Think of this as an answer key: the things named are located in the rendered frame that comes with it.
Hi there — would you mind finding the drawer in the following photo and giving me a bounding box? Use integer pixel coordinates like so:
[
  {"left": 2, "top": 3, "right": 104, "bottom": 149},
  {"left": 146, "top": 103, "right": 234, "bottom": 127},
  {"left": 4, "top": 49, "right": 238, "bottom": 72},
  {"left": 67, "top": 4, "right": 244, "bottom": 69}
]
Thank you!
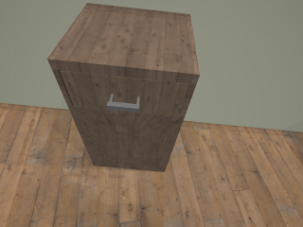
[{"left": 60, "top": 70, "right": 189, "bottom": 116}]

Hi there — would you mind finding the cabinet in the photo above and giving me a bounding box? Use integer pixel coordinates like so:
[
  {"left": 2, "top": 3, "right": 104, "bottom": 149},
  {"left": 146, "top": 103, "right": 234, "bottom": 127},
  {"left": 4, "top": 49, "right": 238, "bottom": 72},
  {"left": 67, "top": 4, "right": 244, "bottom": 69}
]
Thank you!
[{"left": 47, "top": 3, "right": 200, "bottom": 172}]

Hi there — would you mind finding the handle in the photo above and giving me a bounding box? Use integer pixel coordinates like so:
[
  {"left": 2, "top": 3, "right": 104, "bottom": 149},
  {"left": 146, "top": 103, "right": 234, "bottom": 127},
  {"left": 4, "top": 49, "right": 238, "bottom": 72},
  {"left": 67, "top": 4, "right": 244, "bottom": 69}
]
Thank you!
[{"left": 106, "top": 94, "right": 140, "bottom": 113}]

